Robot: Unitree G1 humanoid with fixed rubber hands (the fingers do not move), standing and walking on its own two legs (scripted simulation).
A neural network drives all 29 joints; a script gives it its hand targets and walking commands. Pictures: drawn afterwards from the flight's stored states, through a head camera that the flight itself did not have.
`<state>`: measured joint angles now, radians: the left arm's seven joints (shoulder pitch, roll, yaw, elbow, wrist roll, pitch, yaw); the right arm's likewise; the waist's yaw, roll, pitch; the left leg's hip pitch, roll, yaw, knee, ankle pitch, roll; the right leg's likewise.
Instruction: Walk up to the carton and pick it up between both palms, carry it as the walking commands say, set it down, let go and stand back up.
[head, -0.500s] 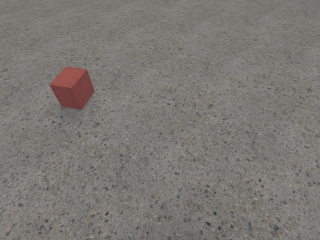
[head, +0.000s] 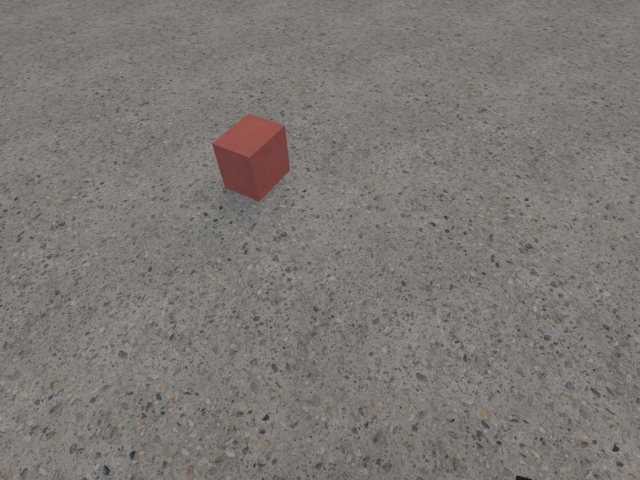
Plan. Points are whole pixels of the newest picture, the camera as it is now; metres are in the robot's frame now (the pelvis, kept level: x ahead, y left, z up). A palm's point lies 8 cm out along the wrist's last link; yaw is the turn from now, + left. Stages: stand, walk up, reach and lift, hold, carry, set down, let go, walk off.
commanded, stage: walk up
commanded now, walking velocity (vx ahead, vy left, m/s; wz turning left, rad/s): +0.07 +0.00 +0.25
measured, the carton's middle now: (253, 157) +1.51 +0.39 -0.65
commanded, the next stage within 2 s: none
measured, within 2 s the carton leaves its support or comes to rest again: neither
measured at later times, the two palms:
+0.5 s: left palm out of the picture +0.12 +0.27 -0.11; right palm out of the picture +0.07 -0.25 -0.14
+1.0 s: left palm out of the picture -0.02 +0.28 -0.14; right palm (491, 453) +0.20 -0.19 -0.12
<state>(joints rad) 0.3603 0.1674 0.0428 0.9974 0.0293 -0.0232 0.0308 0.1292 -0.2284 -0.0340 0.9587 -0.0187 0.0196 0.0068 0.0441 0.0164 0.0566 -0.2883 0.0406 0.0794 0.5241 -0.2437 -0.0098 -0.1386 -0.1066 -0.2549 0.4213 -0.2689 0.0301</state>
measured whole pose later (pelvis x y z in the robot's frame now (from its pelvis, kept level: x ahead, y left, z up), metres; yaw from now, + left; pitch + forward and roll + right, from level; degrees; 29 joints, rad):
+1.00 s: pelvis +0.04 +0.03 +0.00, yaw +16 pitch -1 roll +0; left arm 0.26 0.23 0.06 1.01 0.01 0.00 0.04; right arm 0.13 -0.22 -0.03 0.98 -0.02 0.01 -0.02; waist 0.04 -0.04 0.07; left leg -0.19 0.01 0.04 0.47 -0.27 0.01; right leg -0.21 -0.08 -0.16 0.52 -0.31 0.00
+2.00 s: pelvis -0.01 +0.01 +0.00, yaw +17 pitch -2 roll +0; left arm 0.28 0.17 0.04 1.09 0.01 -0.01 0.03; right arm 0.26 -0.18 -0.03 1.10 -0.04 -0.01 -0.03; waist 0.00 0.00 0.04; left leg -0.15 0.05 0.07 0.43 -0.24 -0.02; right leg -0.17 -0.01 -0.13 0.43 -0.22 -0.04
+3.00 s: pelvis -0.01 +0.00 +0.00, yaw +7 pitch +0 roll +2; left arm 0.27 0.21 0.04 0.98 0.03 -0.02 0.03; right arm 0.20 -0.25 -0.04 0.93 -0.03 0.02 0.01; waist 0.02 0.02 0.04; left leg -0.36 0.04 0.05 0.85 -0.38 0.00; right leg -0.20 0.01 -0.05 0.43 -0.22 -0.07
